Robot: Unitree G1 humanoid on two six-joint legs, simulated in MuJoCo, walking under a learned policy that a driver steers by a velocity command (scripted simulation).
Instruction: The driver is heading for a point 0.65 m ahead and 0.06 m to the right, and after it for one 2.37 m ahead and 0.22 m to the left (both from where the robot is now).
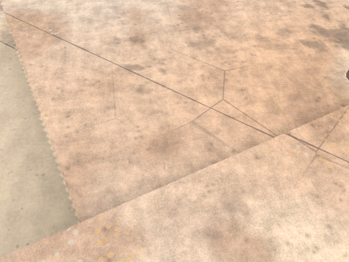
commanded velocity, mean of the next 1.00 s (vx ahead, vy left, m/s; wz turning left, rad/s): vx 0.45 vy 0.00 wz -0.21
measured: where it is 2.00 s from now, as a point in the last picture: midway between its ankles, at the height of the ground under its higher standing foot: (215, 222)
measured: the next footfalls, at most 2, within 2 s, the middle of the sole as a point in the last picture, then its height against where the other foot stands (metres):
right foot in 0.34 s outside the picture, level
left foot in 0.88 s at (192, 212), level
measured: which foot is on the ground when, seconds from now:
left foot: down 0.00-0.36, up 0.38-0.86, down 0.88-1.00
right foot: up 0.00-0.32, down 0.34-0.90, up 0.92-1.00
